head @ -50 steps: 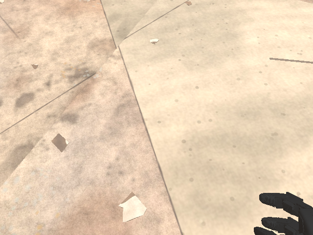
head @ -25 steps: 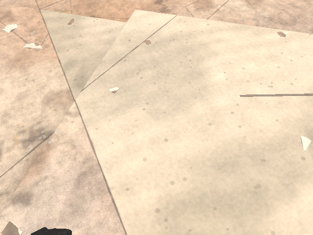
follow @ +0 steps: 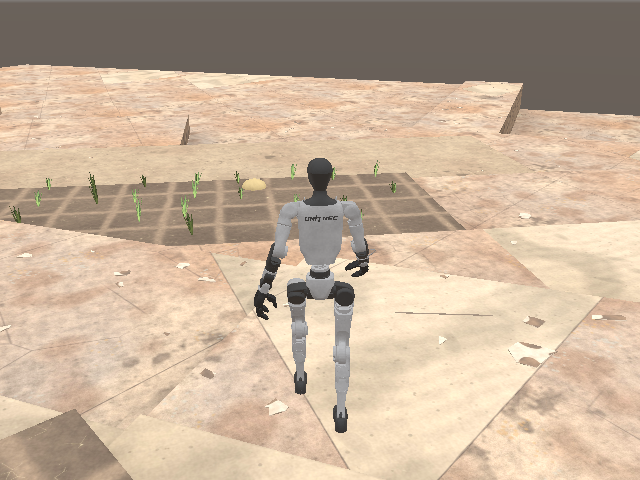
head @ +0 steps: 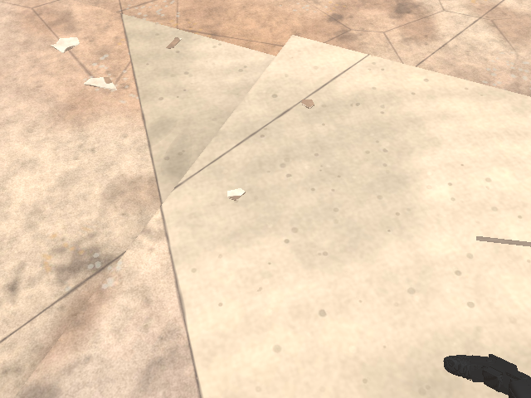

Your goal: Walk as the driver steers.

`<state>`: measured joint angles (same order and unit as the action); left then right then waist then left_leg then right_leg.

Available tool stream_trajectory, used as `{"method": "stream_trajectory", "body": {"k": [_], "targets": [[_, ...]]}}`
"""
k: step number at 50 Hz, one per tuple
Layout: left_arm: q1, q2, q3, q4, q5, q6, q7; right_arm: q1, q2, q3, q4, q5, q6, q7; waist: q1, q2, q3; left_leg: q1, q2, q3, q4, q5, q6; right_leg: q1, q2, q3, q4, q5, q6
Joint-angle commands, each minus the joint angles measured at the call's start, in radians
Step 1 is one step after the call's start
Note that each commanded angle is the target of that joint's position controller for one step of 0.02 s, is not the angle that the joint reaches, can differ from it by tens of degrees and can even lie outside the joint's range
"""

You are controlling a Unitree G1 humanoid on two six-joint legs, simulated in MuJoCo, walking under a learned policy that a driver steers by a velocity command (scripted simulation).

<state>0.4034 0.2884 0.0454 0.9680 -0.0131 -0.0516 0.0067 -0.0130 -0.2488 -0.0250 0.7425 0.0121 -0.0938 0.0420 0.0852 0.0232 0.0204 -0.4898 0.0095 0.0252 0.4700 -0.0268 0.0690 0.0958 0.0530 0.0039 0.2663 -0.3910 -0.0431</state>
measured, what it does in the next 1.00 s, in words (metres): walks ahead, turning right: left foot, then right foot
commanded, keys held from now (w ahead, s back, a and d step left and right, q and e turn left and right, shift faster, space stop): w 0.02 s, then w+e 0.32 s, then e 0.66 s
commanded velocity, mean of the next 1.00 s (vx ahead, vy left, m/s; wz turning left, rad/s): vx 0.28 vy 0.00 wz -0.45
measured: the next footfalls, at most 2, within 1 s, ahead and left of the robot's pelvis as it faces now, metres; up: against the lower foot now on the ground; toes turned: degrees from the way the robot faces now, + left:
left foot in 0.02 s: +0.18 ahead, +0.11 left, +0.00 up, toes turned +1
right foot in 0.54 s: +0.42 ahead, -0.15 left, +0.00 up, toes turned -15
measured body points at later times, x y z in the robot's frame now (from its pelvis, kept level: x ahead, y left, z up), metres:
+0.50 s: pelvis +0.26 -0.01 +0.00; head +0.29 -0.03 +0.45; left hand +0.49 +0.19 -0.10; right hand +0.23 -0.29 -0.14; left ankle +0.14 +0.11 -0.73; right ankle +0.39 -0.15 -0.71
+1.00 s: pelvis +0.38 -0.03 +0.00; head +0.41 -0.05 +0.45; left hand +0.65 +0.15 -0.09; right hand +0.38 -0.34 -0.10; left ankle +0.48 +0.08 -0.72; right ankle +0.39 -0.14 -0.73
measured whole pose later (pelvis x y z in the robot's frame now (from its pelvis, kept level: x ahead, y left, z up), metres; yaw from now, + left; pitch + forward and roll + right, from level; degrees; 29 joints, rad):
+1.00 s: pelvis +0.38 -0.03 +0.00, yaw -30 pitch +3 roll +0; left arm 0.17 0.31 0.08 0.65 -0.01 0.04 0.03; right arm 0.14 -0.30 -0.05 0.78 0.00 -0.02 -0.03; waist 0.02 0.00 0.02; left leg -0.40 -0.02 -0.11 0.62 -0.28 -0.07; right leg -0.39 0.14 0.21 0.52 -0.16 -0.04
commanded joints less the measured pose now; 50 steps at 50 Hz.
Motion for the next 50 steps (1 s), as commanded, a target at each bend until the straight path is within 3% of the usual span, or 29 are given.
{"method": "stream_trajectory", "body": {"k": [1, 2, 3, 4, 5, 6, 8, 9, 11, 14, 17, 20, 23, 25, 26, 27, 28, 29, 30, 31, 32, 33, 35, 37, 39, 42, 45, 48, 50], "targets": [[-0.051, 0.142, 0.019, -0.075, 0.017, -0.002, 0.008, 0.358, -0.229, -0.083, 0.04, -0.013, -0.008, -0.018, -0.232, -0.037, -0.255, 0.56, 0.113, -0.131, 0.03, 0.034, 0.111, -0.228, -0.191, 0.041, 0.507, 0.787, -0.062], [0.081, 0.015, -0.017, -0.076, 0.019, -0.023, -0.005, 0.429, -0.295, -0.099, 0.058, -0.017, 0.0, -0.02, -0.178, 0.199, -0.381, 0.925, 0.36, -0.577, -0.023, -0.118, 0.269, -0.648, -0.003, 0.009, 0.887, 0.094, 0.008], [0.043, 0.094, -0.001, -0.06, -0.001, -0.043, -0.012, 0.429, -0.203, -0.074, 0.056, -0.007, 0.004, -0.021, -0.212, 0.143, -0.368, 0.899, 0.388, -0.716, -0.131, -0.254, 0.262, -0.772, -0.009, 0.145, 1.006, -0.201, -0.005], [-0.043, 0.158, 0.021, -0.09, -0.034, -0.053, -0.016, 0.347, -0.173, -0.061, 0.048, -0.004, 0.002, -0.025, -0.196, 0.095, -0.192, 0.74, 0.363, -0.563, -0.173, -0.286, 0.212, -0.834, -0.062, 0.148, 1.025, -0.128, -0.015], [-0.092, 0.153, 0.022, -0.102, -0.039, -0.053, -0.012, 0.27, -0.15, -0.054, 0.038, -0.006, -0.001, -0.025, -0.159, 0.042, -0.097, 0.586, 0.32, -0.437, -0.217, -0.249, 0.178, -0.807, -0.119, 0.114, 0.975, -0.031, -0.012], [-0.114, 0.138, 0.026, -0.105, -0.025, -0.045, -0.006, 0.22, -0.117, -0.046, 0.037, -0.012, -0.007, -0.021, -0.132, 0.025, -0.033, 0.469, 0.281, -0.351, -0.261, -0.202, 0.156, -0.777, -0.148, 0.103, 0.919, 0.03, -0.003], [-0.061, 0.094, 0.028, -0.089, -0.017, -0.016, 0.001, 0.174, -0.094, -0.041, 0.046, -0.024, -0.021, -0.015, -0.079, 0.075, -0.014, 0.336, 0.232, -0.224, -0.326, -0.129, 0.13, -0.666, -0.185, 0.108, 0.87, 0.103, 0.013], [-0.051, 0.071, 0.026, -0.087, -0.017, -0.004, 0.002, 0.175, -0.097, -0.043, 0.054, -0.025, -0.027, -0.014, -0.071, 0.071, -0.009, 0.306, 0.227, -0.179, -0.346, -0.086, 0.134, -0.658, -0.189, 0.106, 0.861, 0.122, 0.022], [-0.085, 0.064, 0.029, -0.111, -0.015, 0.009, 0.006, 0.186, -0.122, -0.05, 0.074, -0.031, -0.034, -0.02, -0.067, 0.052, 0.012, 0.293, 0.226, -0.105, -0.369, -0.018, 0.139, -0.708, -0.195, 0.117, 0.816, 0.198, 0.039], [-0.15, 0.057, 0.031, -0.144, -0.008, 0.002, -0.001, 0.212, -0.142, -0.056, 0.096, -0.032, -0.03, -0.036, -0.083, 0.033, 0.022, 0.34, 0.21, -0.008, -0.374, 0.067, 0.125, -0.765, -0.187, 0.119, 0.665, 0.364, 0.049], [-0.247, 0.033, 0.02, -0.18, -0.005, -0.007, -0.021, 0.232, -0.161, -0.057, 0.107, -0.025, -0.022, -0.048, -0.118, 0.018, 0.038, 0.365, 0.192, 0.08, -0.376, 0.101, 0.1, -0.732, -0.174, 0.051, 0.491, 0.487, 0.044], [-0.347, 0.014, 0.01, -0.242, 0.008, -0.009, -0.042, 0.272, -0.182, -0.061, 0.128, -0.016, 0.006, -0.063, -0.147, 0.005, 0.066, 0.442, 0.213, 0.136, -0.293, 0.341, 0.088, -0.731, -0.145, -0.015, 0.375, 0.488, 0.036], [-0.33, 0.043, 0.023, -0.28, 0.008, -0.005, -0.068, 0.273, -0.211, -0.07, 0.128, 0.001, 0.043, -0.077, -0.118, 0.046, 0.018, 0.543, 0.247, 0.151, -0.155, 0.561, 0.061, -0.687, -0.099, -0.055, 0.338, 0.364, 0.003], [-0.197, 0.099, 0.051, -0.263, 0.007, -0.004, -0.076, 0.238, -0.228, -0.078, 0.107, 0.008, 0.064, -0.091, -0.043, 0.066, -0.06, 0.552, 0.237, 0.157, 0.049, 0.706, 0.029, -0.537, -0.037, -0.086, 0.31, 0.29, -0.036], [-0.075, 0.147, 0.077, -0.235, 0.008, -0.007, -0.067, 0.22, -0.217, -0.074, 0.094, 0.01, 0.07, -0.094, 0.022, 0.033, -0.122, 0.5, 0.192, 0.175, 0.242, 0.632, -0.01, -0.373, -0.004, -0.082, 0.213, 0.397, -0.068], [-0.01, 0.236, 0.102, -0.233, 0.012, -0.002, -0.042, 0.276, -0.176, -0.057, 0.077, -0.018, 0.061, -0.088, 0.029, -0.117, -0.213, 0.287, 0.124, 0.181, 0.534, 0.242, -0.073, -0.111, -0.145, 0.115, 0.218, 0.798, -0.131], [-0.071, 0.318, 0.105, -0.269, 0.03, 0.002, -0.03, 0.408, -0.061, -0.021, 0.049, -0.054, 0.04, -0.066, -0.1, -0.304, -0.353, -0.097, -0.079, 0.079, 0.903, -0.691, -0.143, 0.216, -0.418, 0.57, 0.28, 1.184, -0.367], [-0.048, 0.251, 0.092, -0.299, 0.028, 0.007, -0.034, 0.359, -0.156, -0.036, 0.064, -0.025, 0.023, -0.049, -0.011, -0.145, -0.507, -0.121, -0.059, -0.126, 0.987, -0.681, -0.126, 0.222, -0.434, 0.625, 0.209, 1.047, -0.4], [-0.119, 0.207, 0.081, -0.316, 0.02, 0.007, -0.035, 0.259, -0.18, -0.045, 0.031, 0.01, 0.02, -0.047, -0.01, -0.098, -0.378, -0.178, -0.015, -0.132, 0.954, -0.588, -0.102, 0.117, -0.379, 0.495, 0.174, 0.914, -0.349], [-0.178, 0.17, 0.072, -0.318, 0.001, 0.011, -0.031, 0.219, -0.17, -0.045, 0.026, 0.004, 0.026, -0.059, -0.039, -0.023, -0.244, -0.195, 0.024, -0.113, 0.87, -0.506, -0.1, -0.034, -0.319, 0.403, 0.137, 0.782, -0.289], [-0.219, 0.143, 0.064, -0.327, -0.004, 0.018, -0.023, 0.206, -0.176, -0.051, 0.029, -0.01, 0.04, -0.073, -0.065, -0.015, -0.168, -0.165, 0.046, -0.11, 0.801, -0.455, -0.105, -0.17, -0.286, 0.362, 0.101, 0.694, -0.258], [-0.241, 0.136, 0.061, -0.336, 0.008, 0.023, -0.019, 0.22, -0.184, -0.057, 0.026, -0.014, 0.056, -0.077, -0.097, -0.046, -0.141, -0.094, 0.053, -0.113, 0.757, -0.424, -0.106, -0.278, -0.259, 0.339, 0.07, 0.647, -0.246], [-0.257, 0.154, 0.067, -0.349, 0.024, 0.026, -0.014, 0.254, -0.158, -0.055, 0.025, -0.021, 0.073, -0.083, -0.122, -0.086, -0.139, -0.03, 0.031, -0.097, 0.684, -0.388, -0.123, -0.37, -0.226, 0.308, 0.052, 0.669, -0.245], [-0.247, 0.171, 0.073, -0.352, 0.019, 0.028, -0.003, 0.249, -0.142, -0.051, 0.019, -0.025, 0.078, -0.091, -0.12, -0.099, -0.16, -0.031, 0.017, -0.099, 0.593, -0.354, -0.143, -0.373, -0.211, 0.297, 0.062, 0.685, -0.238], [-0.24, 0.18, 0.077, -0.357, 0.009, 0.04, 0.011, 0.22, -0.142, -0.051, 0.008, -0.024, 0.084, -0.095, -0.108, -0.108, -0.181, -0.042, 0.011, -0.114, 0.525, -0.31, -0.159, -0.359, -0.204, 0.321, 0.068, 0.575, -0.221], [-0.251, 0.177, 0.075, -0.369, 0.007, 0.061, 0.026, 0.167, -0.141, -0.051, -0.011, -0.018, 0.09, -0.093, -0.09, -0.137, -0.159, -0.032, -0.003, -0.128, 0.42, -0.253, -0.166, -0.381, -0.174, 0.363, 0.057, 0.311, -0.184], [-0.246, 0.176, 0.076, -0.373, 0.011, 0.073, 0.031, 0.136, -0.142, -0.052, -0.026, -0.014, 0.077, -0.086, -0.073, -0.173, -0.134, 0.001, -0.02, -0.137, 0.315, -0.259, -0.16, -0.378, -0.167, 0.417, 0.064, 0.223, -0.172], [-0.238, 0.171, 0.075, -0.379, 0.008, 0.081, 0.028, 0.146, -0.151, -0.056, -0.03, -0.007, 0.056, -0.073, -0.07, -0.193, -0.142, 0.063, -0.038, -0.136, 0.186, -0.293, -0.139, -0.325, -0.175, 0.483, 0.115, 0.336, -0.164], [-0.261, 0.161, 0.07, -0.388, -0.005, 0.09, 0.03, 0.21, -0.156, -0.063, -0.013, -0.005, 0.045, -0.063, -0.114, -0.189, -0.141, 0.191, -0.035, -0.113, -0.033, -0.175, -0.111, -0.335, -0.14, 0.491, 0.17, 0.384, -0.127]]}}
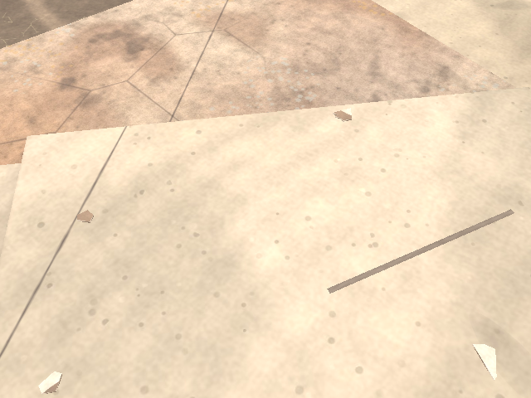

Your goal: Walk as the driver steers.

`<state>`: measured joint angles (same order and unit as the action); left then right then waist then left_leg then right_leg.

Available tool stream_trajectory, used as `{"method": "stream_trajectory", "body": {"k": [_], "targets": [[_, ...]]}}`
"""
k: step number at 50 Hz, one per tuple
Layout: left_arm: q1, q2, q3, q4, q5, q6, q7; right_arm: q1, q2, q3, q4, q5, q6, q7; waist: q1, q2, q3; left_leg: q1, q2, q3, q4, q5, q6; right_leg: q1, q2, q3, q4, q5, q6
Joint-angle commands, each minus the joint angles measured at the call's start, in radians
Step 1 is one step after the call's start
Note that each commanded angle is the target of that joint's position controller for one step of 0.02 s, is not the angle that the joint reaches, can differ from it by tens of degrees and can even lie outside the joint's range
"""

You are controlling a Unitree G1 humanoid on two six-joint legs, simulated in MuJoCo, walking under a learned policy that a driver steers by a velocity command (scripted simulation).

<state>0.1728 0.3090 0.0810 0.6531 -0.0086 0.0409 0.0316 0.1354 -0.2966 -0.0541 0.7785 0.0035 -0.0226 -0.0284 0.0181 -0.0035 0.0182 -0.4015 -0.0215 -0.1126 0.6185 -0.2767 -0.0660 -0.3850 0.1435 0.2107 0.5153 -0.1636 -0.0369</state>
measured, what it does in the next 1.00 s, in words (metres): steps on the spot, turning right: left foot, then right foot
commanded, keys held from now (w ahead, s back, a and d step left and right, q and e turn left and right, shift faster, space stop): e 0.58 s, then no key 0.22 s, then q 0.02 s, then w+q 0.18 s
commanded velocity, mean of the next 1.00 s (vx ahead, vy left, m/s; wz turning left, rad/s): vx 0.04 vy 0.00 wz -0.42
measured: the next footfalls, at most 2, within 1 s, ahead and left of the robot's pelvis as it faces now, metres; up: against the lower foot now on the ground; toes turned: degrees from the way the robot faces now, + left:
left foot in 0.02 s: +0.07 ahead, +0.14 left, +0.00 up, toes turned -6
right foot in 0.46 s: +0.01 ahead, -0.13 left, +0.00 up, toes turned -18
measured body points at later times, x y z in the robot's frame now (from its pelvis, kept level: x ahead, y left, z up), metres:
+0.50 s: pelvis +0.00 -0.02 +0.00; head +0.03 -0.04 +0.44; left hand +0.25 +0.20 -0.08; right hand +0.04 -0.34 -0.12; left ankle +0.03 +0.14 -0.71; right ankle -0.03 -0.12 -0.74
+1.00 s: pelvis +0.02 -0.02 +0.00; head +0.03 -0.01 +0.45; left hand +0.27 +0.14 -0.10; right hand +0.00 -0.31 -0.10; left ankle +0.05 +0.10 -0.73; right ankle -0.04 -0.11 -0.71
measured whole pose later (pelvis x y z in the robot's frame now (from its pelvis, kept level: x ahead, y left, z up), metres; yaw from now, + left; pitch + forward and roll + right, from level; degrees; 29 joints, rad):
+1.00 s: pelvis +0.02 -0.02 +0.00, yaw -23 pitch +0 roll -1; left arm 0.18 0.25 0.03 0.69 -0.01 -0.02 0.00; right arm 0.29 -0.26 -0.04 0.75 0.00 -0.02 0.00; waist -0.02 -0.02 -0.02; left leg -0.24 0.00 -0.04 0.56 -0.33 0.02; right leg -0.34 0.06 0.04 0.76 -0.47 -0.02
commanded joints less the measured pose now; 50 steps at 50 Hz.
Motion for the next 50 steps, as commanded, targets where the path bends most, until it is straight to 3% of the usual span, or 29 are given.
{"method": "stream_trajectory", "body": {"k": [1, 2, 3, 4, 5, 6, 7, 9, 13, 19, 21, 22, 23, 24, 25, 26, 28, 29, 31, 35, 39, 41, 43, 44, 45, 46, 47, 48, 50], "targets": [[-0.011, 0.113, 0.027, -0.077, -0.012, 0.001, 0.007, 0.09, -0.148, -0.047, -0.043, -0.005, -0.028, 0.008, -0.046, -0.111, -0.146, 0.212, 0.089, -0.027, -0.261, 0.163, 0.058, 0.082, -0.18, 0.245, -0.009, 0.043, -0.087], [0.063, 0.05, 0.013, -0.07, 0.0, 0.003, 0.004, 0.065, -0.216, -0.059, -0.061, -0.022, -0.017, 0.0, 0.015, 0.132, -0.156, 0.31, 0.322, -0.223, -0.288, 0.342, 0.147, -0.045, -0.05, 0.068, 0.224, -0.303, -0.024], [0.034, 0.117, 0.034, -0.11, -0.004, -0.011, 0.0, 0.063, -0.237, -0.065, -0.061, -0.057, -0.008, 0.006, 0.008, 0.328, -0.102, 0.26, 0.439, -0.427, -0.321, 0.479, 0.309, -0.222, 0.025, -0.047, 0.411, -0.5, 0.024], [0.054, 0.19, 0.055, -0.086, 0.005, -0.015, -0.002, 0.021, -0.185, -0.054, -0.089, -0.05, -0.01, 0.005, 0.008, 0.217, -0.093, 0.253, 0.432, -0.365, -0.305, 0.485, 0.328, -0.233, -0.044, -0.028, 0.572, -0.442, 0.055], [0.063, 0.199, 0.064, -0.06, -0.004, -0.008, -0.001, -0.013, -0.139, -0.044, -0.098, -0.036, -0.008, 0.001, 0.013, 0.151, -0.082, 0.252, 0.362, -0.248, -0.28, 0.465, 0.281, -0.236, -0.054, -0.043, 0.628, -0.372, 0.072], [0.078, 0.168, 0.061, -0.039, -0.005, 0.006, 0.005, -0.031, -0.121, -0.039, -0.108, -0.023, -0.005, -0.002, 0.017, 0.122, -0.076, 0.265, 0.307, -0.167, -0.265, 0.431, 0.243, -0.242, -0.064, -0.059, 0.673, -0.327, 0.093], [0.078, 0.146, 0.055, -0.04, -0.004, 0.016, 0.005, -0.034, -0.113, -0.035, -0.108, -0.011, -0.001, -0.006, 0.008, 0.128, -0.061, 0.27, 0.295, -0.128, -0.263, 0.448, 0.244, -0.262, -0.072, -0.068, 0.719, -0.289, 0.111], [0.042, 0.105, 0.041, -0.063, -0.016, 0.021, -0.002, -0.014, -0.113, -0.034, -0.107, -0.016, 0.011, -0.014, -0.011, 0.154, -0.046, 0.272, 0.257, -0.038, -0.282, 0.448, 0.251, -0.257, -0.088, -0.128, 0.685, -0.242, 0.132], [-0.042, 0.075, 0.025, -0.116, -0.014, 0.015, -0.013, 0.039, -0.154, -0.052, -0.1, -0.018, 0.03, -0.021, -0.065, 0.193, -0.075, 0.37, 0.297, 0.0, -0.284, 0.451, 0.28, -0.227, -0.148, -0.174, 0.483, -0.233, 0.149], [-0.027, 0.089, 0.029, -0.135, -0.012, 0.024, -0.041, 0.009, -0.199, -0.075, -0.103, 0.008, 0.03, 0.004, -0.057, 0.209, -0.085, 0.314, 0.34, 0.064, -0.258, 0.433, 0.266, -0.016, -0.16, -0.257, 0.196, -0.205, 0.092], [0.029, 0.085, 0.037, -0.118, -0.013, 0.026, -0.05, -0.013, -0.198, -0.076, -0.099, 0.028, 0.028, 0.006, -0.014, 0.189, -0.087, 0.281, 0.331, 0.101, -0.187, 0.395, 0.22, 0.096, -0.14, -0.287, 0.001, -0.075, 0.042], [0.07, 0.101, 0.047, -0.102, -0.01, 0.025, -0.045, 0.02, -0.168, -0.069, -0.083, 0.031, 0.025, 0.008, -0.002, 0.145, -0.098, 0.22, 0.301, 0.144, -0.11, 0.322, 0.166, 0.207, -0.121, -0.273, -0.099, 0.022, 0.008], [0.111, 0.175, 0.071, -0.1, -0.012, 0.021, -0.033, 0.063, -0.118, -0.056, -0.075, 0.005, 0.022, 0.014, -0.006, -0.044, -0.118, 0.045, 0.223, 0.237, 0.096, 0.102, 0.074, 0.383, -0.238, -0.087, -0.15, 0.291, -0.048], [0.103, 0.282, 0.084, -0.132, -0.001, 0.013, -0.02, 0.043, -0.061, -0.031, -0.129, -0.051, 0.021, 0.019, -0.034, -0.342, -0.114, -0.248, 0.081, 0.253, 0.387, -0.408, -0.018, 0.478, -0.491, 0.253, -0.101, 0.677, -0.216], [0.131, 0.245, 0.074, -0.133, 0.036, -0.013, -0.034, -0.056, -0.116, -0.048, -0.154, -0.027, 0.016, 0.008, 0.062, -0.245, -0.188, -0.278, 0.049, 0.093, 0.545, -0.423, -0.017, 0.394, -0.54, 0.307, -0.148, 0.552, -0.336], [0.092, 0.219, 0.062, -0.123, 0.037, -0.031, -0.037, -0.084, -0.143, -0.059, -0.154, -0.001, 0.019, 0.002, 0.039, -0.173, -0.131, -0.286, 0.068, 0.061, 0.59, -0.342, 0.0, 0.351, -0.473, 0.221, -0.169, 0.428, -0.292], [-0.006, 0.161, 0.043, -0.123, 0.001, -0.037, -0.024, -0.053, -0.148, -0.068, -0.126, -0.008, 0.029, -0.012, -0.008, -0.119, -0.08, -0.279, 0.084, 0.044, 0.544, -0.194, 0.006, 0.291, -0.383, 0.126, -0.17, 0.307, -0.196], [-0.032, 0.158, 0.037, -0.127, -0.002, -0.033, -0.017, -0.034, -0.146, -0.069, -0.124, -0.016, 0.03, -0.013, -0.025, -0.129, -0.081, -0.238, 0.069, 0.05, 0.548, -0.142, -0.002, 0.25, -0.361, 0.106, -0.172, 0.328, -0.19], [-0.041, 0.136, 0.025, -0.127, 0.009, -0.031, -0.007, 0.009, -0.128, -0.066, -0.108, -0.009, 0.028, -0.006, -0.038, -0.132, -0.116, -0.186, 0.05, 0.065, 0.537, -0.08, -0.014, 0.244, -0.34, 0.071, -0.172, 0.342, -0.191], [-0.025, 0.128, 0.019, -0.104, 0.013, -0.029, 0.0, -0.017, -0.086, -0.045, -0.116, -0.005, 0.029, 0.002, -0.012, -0.135, -0.113, -0.128, 0.057, 0.069, 0.32, -0.057, -0.024, 0.258, -0.328, 0.069, -0.162, 0.268, -0.187], [-0.029, 0.138, 0.016, -0.087, 0.02, -0.023, -0.012, -0.026, -0.089, -0.04, -0.127, 0.001, 0.026, 0.012, 0.011, -0.148, -0.081, -0.01, 0.053, 0.082, 0.159, -0.102, -0.01, 0.189, -0.335, 0.113, -0.158, 0.163, -0.202], [-0.042, 0.107, 0.001, -0.073, 0.02, -0.023, -0.019, -0.005, -0.084, -0.037, -0.123, 0.003, 0.021, 0.018, 0.003, -0.14, -0.08, 0.053, 0.058, 0.084, 0.065, -0.096, 0.001, 0.179, -0.337, 0.126, -0.144, 0.147, -0.195], [-0.044, 0.063, -0.021, -0.05, 0.017, -0.026, -0.024, 0.059, -0.045, -0.021, -0.094, 0.0, 0.013, 0.032, -0.032, -0.113, -0.096, 0.226, 0.033, 0.137, -0.149, 0.066, 0.028, 0.109, -0.29, 0.089, -0.154, -0.157, -0.146], [-0.008, 0.064, -0.022, -0.032, 0.024, -0.033, -0.026, 0.067, -0.058, -0.022, -0.088, -0.006, 0.01, 0.032, -0.021, -0.093, -0.085, 0.28, 0.027, 0.13, -0.148, 0.067, 0.047, 0.061, -0.252, 0.069, -0.143, -0.31, -0.109], [-0.001, 0.062, -0.024, -0.03, 0.035, -0.04, -0.028, 0.084, -0.096, -0.024, -0.1, -0.007, 0.007, 0.028, -0.012, -0.037, -0.063, 0.287, 0.101, 0.032, -0.151, 0.014, 0.091, 0.007, -0.208, 0.034, -0.066, -0.419, -0.07], [0.01, 0.049, -0.024, -0.048, 0.04, -0.052, -0.029, 0.101, -0.175, -0.041, -0.093, 0.001, 0.005, 0.024, 0.018, 0.105, -0.032, 0.247, 0.166, -0.098, -0.203, -0.195, 0.186, -0.07, -0.1, -0.115, 0.037, -0.437, -0.016], [-0.047, 0.064, -0.018, -0.057, 0.024, -0.07, -0.026, 0.15, -0.19, -0.05, -0.085, 0.001, 0.001, 0.026, -0.033, 0.206, 0.018, 0.186, 0.265, -0.31, -0.369, -0.439, 0.283, -0.094, -0.062, -0.213, 0.199, -0.352, 0.028], [-0.103, 0.084, -0.007, -0.075, -0.005, -0.086, -0.023, 0.159, -0.186, -0.045, -0.081, -0.005, -0.005, 0.025, -0.053, 0.255, 0.098, 0.161, 0.329, -0.461, -0.458, -0.506, 0.327, -0.155, -0.082, -0.201, 0.252, -0.327, 0.028], [-0.133, 0.104, 0.008, -0.084, -0.013, -0.108, -0.028, 0.193, -0.176, -0.045, -0.072, -0.001, -0.022, 0.014, -0.068, 0.238, 0.109, 0.232, 0.347, -0.498, -0.466, -0.419, 0.333, -0.262, -0.125, -0.143, 0.399, -0.382, 0.025]]}}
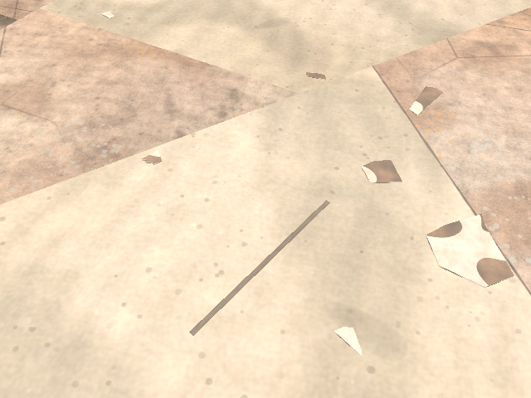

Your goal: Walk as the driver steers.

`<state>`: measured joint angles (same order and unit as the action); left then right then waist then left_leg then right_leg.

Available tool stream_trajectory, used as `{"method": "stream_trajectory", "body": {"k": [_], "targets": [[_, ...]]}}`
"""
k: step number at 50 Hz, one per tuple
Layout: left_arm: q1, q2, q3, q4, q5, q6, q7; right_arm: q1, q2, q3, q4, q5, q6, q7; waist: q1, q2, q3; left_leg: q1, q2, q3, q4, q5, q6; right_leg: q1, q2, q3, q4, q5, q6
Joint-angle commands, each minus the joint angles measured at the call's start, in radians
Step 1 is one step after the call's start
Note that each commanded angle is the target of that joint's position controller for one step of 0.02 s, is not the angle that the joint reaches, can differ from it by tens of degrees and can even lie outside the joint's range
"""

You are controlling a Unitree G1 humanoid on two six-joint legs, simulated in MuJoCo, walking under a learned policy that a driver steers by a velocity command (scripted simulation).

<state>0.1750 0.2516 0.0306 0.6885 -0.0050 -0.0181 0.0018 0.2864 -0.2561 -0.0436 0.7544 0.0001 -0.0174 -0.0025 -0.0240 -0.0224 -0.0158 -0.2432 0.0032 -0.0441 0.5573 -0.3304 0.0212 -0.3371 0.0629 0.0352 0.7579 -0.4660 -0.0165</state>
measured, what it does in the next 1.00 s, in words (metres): walks ahead, turning left: right foot, then left foot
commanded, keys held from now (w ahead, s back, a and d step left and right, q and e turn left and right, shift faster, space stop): w+q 0.32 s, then no key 0.68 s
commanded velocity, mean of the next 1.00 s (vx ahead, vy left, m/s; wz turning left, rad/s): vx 0.21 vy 0.00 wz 0.24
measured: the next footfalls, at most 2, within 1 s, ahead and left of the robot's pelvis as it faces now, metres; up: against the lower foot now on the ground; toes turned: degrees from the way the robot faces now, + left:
right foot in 0.20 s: +0.13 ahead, -0.14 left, +0.00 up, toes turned +9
left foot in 0.60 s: +0.33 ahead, +0.16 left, +0.00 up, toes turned +16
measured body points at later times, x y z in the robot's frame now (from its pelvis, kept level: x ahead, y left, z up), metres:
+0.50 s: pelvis +0.16 -0.01 +0.01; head +0.19 -0.01 +0.46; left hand +0.10 +0.26 -0.11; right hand +0.42 -0.20 -0.08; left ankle +0.25 +0.16 -0.69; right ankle +0.09 -0.14 -0.73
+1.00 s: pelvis +0.27 +0.03 +0.00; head +0.27 +0.02 +0.45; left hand +0.28 +0.31 -0.12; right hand +0.47 -0.17 -0.12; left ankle +0.29 +0.15 -0.73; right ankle +0.32 -0.10 -0.73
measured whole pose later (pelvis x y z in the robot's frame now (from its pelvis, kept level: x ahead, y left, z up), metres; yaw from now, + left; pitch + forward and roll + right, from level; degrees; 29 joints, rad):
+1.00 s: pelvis +0.27 +0.03 +0.00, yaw +16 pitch -1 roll +1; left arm 0.23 0.24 0.03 0.85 0.02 0.02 0.03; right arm 0.16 -0.23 -0.03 0.77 -0.02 0.00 0.00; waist -0.01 0.01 0.02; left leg -0.31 -0.04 0.02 0.51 -0.18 0.03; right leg -0.27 -0.05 0.03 0.58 -0.29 0.03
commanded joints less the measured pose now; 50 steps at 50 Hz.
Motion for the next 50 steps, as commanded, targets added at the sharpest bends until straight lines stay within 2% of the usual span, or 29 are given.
{"method": "stream_trajectory", "body": {"k": [1, 3, 5, 7, 9, 10, 11, 12, 13, 14, 17, 20, 23, 26, 29, 30, 31, 32, 33, 34, 35, 36, 39, 43, 45, 46, 47, 48, 50], "targets": [[-0.125, 0.147, 0.058, -0.115, -0.014, -0.06, -0.006, 0.049, -0.209, -0.055, -0.049, 0.01, -0.032, -0.016, -0.02, 0.22, 0.116, 0.123, 0.301, -0.526, -0.386, -0.302, 0.228, -0.33, -0.064, 0.045, 0.155, -0.046, -0.001], [-0.142, 0.101, 0.047, -0.107, -0.01, -0.082, -0.023, 0.043, -0.198, -0.057, -0.054, 0.025, -0.025, -0.023, -0.024, 0.176, 0.086, 0.134, 0.219, -0.397, -0.367, -0.156, 0.184, -0.253, -0.053, 0.009, -0.003, 0.033, 0.003], [-0.14, 0.06, 0.038, -0.099, -0.009, -0.094, -0.035, 0.035, -0.206, -0.063, -0.067, 0.029, -0.013, -0.027, -0.018, 0.19, 0.05, 0.075, 0.154, -0.312, -0.338, -0.054, 0.171, -0.094, -0.012, -0.034, -0.137, 0.099, 0.02], [-0.086, 0.077, 0.049, -0.077, -0.022, -0.095, -0.038, 0.025, -0.211, -0.067, -0.084, 0.032, -0.001, -0.027, 0.016, 0.194, 0.02, 0.002, 0.135, -0.306, -0.309, -0.043, 0.165, 0.067, 0.007, -0.05, -0.267, 0.221, 0.033], [0.003, 0.108, 0.067, -0.048, -0.027, -0.09, -0.028, 0.02, -0.174, -0.058, -0.1, 0.031, 0.001, -0.025, 0.066, 0.161, -0.008, -0.106, 0.104, -0.306, -0.236, -0.061, 0.123, 0.27, -0.014, -0.042, -0.359, 0.313, 0.03], [0.108, 0.138, 0.079, -0.03, -0.027, -0.089, -0.015, -0.001, -0.125, -0.045, -0.114, 0.027, -0.004, -0.022, 0.115, 0.13, -0.045, -0.22, 0.066, -0.276, -0.118, -0.11, 0.079, 0.427, -0.096, 0.023, -0.36, 0.276, 0.008], [0.244, 0.218, 0.096, -0.016, -0.003, -0.086, 0.001, -0.015, -0.025, -0.016, -0.148, 0.017, -0.013, -0.018, 0.159, -0.081, -0.128, -0.393, -0.031, -0.147, 0.217, -0.192, 0.008, 0.603, -0.326, 0.312, -0.446, 0.057, -0.073], [0.261, 0.295, 0.113, 0.001, 0.023, -0.082, -0.01, 0.001, -0.069, -0.026, -0.2, 0.043, -0.028, -0.024, 0.125, -0.247, -0.085, -0.56, -0.037, -0.1, 0.446, -0.267, -0.005, 0.533, -0.493, 0.659, -0.554, -0.212, -0.198], [0.196, 0.228, 0.094, -0.008, 0.014, -0.088, -0.011, 0.012, -0.131, -0.043, -0.176, 0.051, -0.032, -0.022, 0.099, -0.176, 0.012, -0.621, 0.031, -0.126, 0.573, -0.192, -0.002, 0.469, -0.479, 0.633, -0.574, -0.282, -0.217], [0.164, 0.166, 0.077, -0.009, 0.005, -0.09, -0.007, -0.001, -0.152, -0.05, -0.156, 0.046, -0.03, -0.014, 0.092, -0.136, 0.072, -0.641, 0.046, -0.121, 0.607, -0.102, 0.001, 0.435, -0.42, 0.498, -0.57, -0.178, -0.184], [0.115, 0.121, 0.06, 0.003, 0.017, -0.089, -0.001, -0.041, -0.114, -0.047, -0.144, 0.031, -0.031, 0.006, 0.068, -0.079, 0.107, -0.585, 0.081, -0.099, 0.587, 0.066, -0.007, 0.346, -0.316, 0.205, -0.58, 0.293, -0.132], [0.106, 0.14, 0.062, 0.029, 0.014, -0.085, 0.003, -0.078, -0.07, -0.032, -0.169, 0.012, -0.03, 0.014, 0.046, -0.07, 0.086, -0.504, 0.052, -0.034, 0.455, 0.107, -0.049, 0.288, -0.285, 0.045, -0.55, 0.759, -0.153], [0.09, 0.168, 0.064, 0.053, 0.0, -0.066, 0.013, -0.164, -0.026, -0.007, -0.197, 0.005, -0.038, 0.028, 0.059, -0.078, 0.069, -0.341, 0.043, 0.046, 0.189, 0.241, -0.054, 0.217, -0.249, -0.057, -0.537, 0.85, -0.142], [0.129, 0.205, 0.071, 0.088, -0.018, -0.058, 0.012, -0.197, -0.066, -0.019, -0.211, 0.008, -0.04, 0.044, 0.056, -0.092, 0.026, -0.225, 0.013, 0.057, 0.064, 0.304, -0.015, 0.259, -0.28, -0.046, -0.484, 0.891, -0.128], [0.104, 0.206, 0.072, 0.099, -0.033, -0.057, 0.013, -0.051, -0.142, -0.055, -0.168, -0.008, -0.041, 0.035, -0.048, -0.056, -0.071, 0.024, -0.04, 0.076, -0.086, 0.403, 0.066, 0.273, -0.245, -0.069, -0.262, 0.981, -0.075], [0.136, 0.173, 0.059, 0.097, -0.016, -0.061, 0.012, 0.008, -0.195, -0.07, -0.158, -0.015, -0.036, 0.02, -0.067, 0.006, -0.131, 0.197, 0.025, 0.022, -0.08, 0.69, 0.097, 0.175, -0.19, -0.104, -0.103, 0.818, -0.029], [0.222, 0.091, 0.026, 0.079, 0.026, -0.066, 0.003, 0.061, -0.257, -0.069, -0.168, -0.051, -0.026, 0.003, -0.037, 0.234, -0.278, 0.527, 0.308, -0.29, 0.01, 1.16, 0.254, -0.11, -0.08, -0.115, 0.262, 0.116, 0.041], [0.32, 0.088, 0.013, 0.126, 0.014, -0.057, -0.009, 0.05, -0.186, -0.038, -0.166, -0.041, -0.023, 0.009, -0.012, 0.258, -0.469, 0.546, 0.44, -0.498, -0.05, 1.133, 0.384, -0.119, -0.054, 0.057, 0.426, -0.259, 0.065], [0.258, 0.177, 0.04, 0.127, -0.014, -0.036, -0.012, -0.008, -0.151, -0.033, -0.17, -0.018, -0.015, 0.02, -0.026, 0.155, -0.371, 0.421, 0.365, -0.405, -0.104, 0.903, 0.346, -0.144, -0.096, 0.077, 0.469, -0.22, 0.075], [0.178, 0.168, 0.038, 0.104, -0.022, -0.021, -0.007, -0.081, -0.125, -0.024, -0.165, -0.002, -0.015, 0.025, -0.006, 0.123, -0.227, 0.315, 0.305, -0.32, -0.141, 0.72, 0.292, -0.208, -0.121, 0.044, 0.444, -0.179, 0.077], [0.141, 0.148, 0.036, 0.103, -0.012, -0.004, 0.006, -0.134, -0.105, -0.016, -0.159, 0.002, -0.016, 0.027, 0.013, 0.078, -0.142, 0.19, 0.268, -0.271, -0.181, 0.598, 0.254, -0.206, -0.144, 0.036, 0.38, -0.134, 0.084], [0.144, 0.143, 0.038, 0.107, -0.002, 0.017, 0.02, -0.181, -0.105, -0.016, -0.157, -0.005, -0.016, 0.028, 0.044, 0.09, -0.099, 0.057, 0.234, -0.219, -0.223, 0.513, 0.225, -0.128, -0.159, 0.036, 0.304, -0.084, 0.093], [0.193, 0.099, 0.026, 0.129, 0.011, 0.04, 0.038, -0.229, -0.115, -0.025, -0.14, -0.028, -0.016, 0.023, 0.076, 0.147, -0.088, -0.102, 0.187, -0.138, -0.273, 0.4, 0.22, 0.04, -0.133, -0.004, 0.135, 0.0, 0.106], [0.136, 0.098, 0.024, 0.126, 0.015, 0.042, 0.038, -0.231, -0.106, -0.02, -0.104, -0.022, -0.008, 0.008, 0.056, 0.147, -0.083, -0.141, 0.178, -0.141, -0.293, 0.055, 0.193, 0.142, -0.124, -0.012, -0.075, 0.188, 0.076], [0.134, 0.089, 0.022, 0.13, 0.03, 0.037, 0.03, -0.228, -0.077, -0.007, -0.084, -0.016, -0.002, 0.005, 0.073, 0.128, -0.048, -0.205, 0.14, -0.126, -0.285, -0.152, 0.13, 0.231, -0.108, -0.028, -0.201, 0.275, 0.048], [0.121, 0.098, 0.021, 0.119, 0.041, 0.034, 0.03, -0.192, -0.052, 0.002, -0.06, -0.02, -0.002, 0.007, 0.07, 0.099, -0.014, -0.231, 0.11, -0.114, -0.269, -0.227, 0.078, 0.246, -0.139, 0.014, -0.27, 0.308, 0.026], [0.096, 0.156, 0.028, 0.099, 0.037, 0.031, 0.035, -0.16, -0.057, 0.002, -0.051, -0.026, -0.004, 0.009, 0.035, 0.019, 0.032, -0.223, 0.058, -0.075, -0.212, -0.233, 0.03, 0.191, -0.206, 0.085, -0.335, 0.275, -0.006], [0.054, 0.179, 0.037, 0.117, 0.024, 0.028, 0.035, -0.135, -0.058, -0.004, -0.049, -0.019, -0.001, 0.005, -0.01, -0.115, 0.056, -0.104, 0.004, 0.002, -0.173, -0.11, -0.002, 0.013, -0.195, 0.092, -0.373, 0.015, -0.036], [0.013, 0.101, 0.016, 0.113, 0.033, 0.01, 0.031, -0.161, -0.075, -0.01, -0.039, -0.019, 0.002, -0.006, -0.001, -0.128, 0.07, 0.018, 0.003, 0.013, -0.106, 0.026, -0.006, -0.08, -0.17, 0.081, -0.428, -0.063, -0.006]]}}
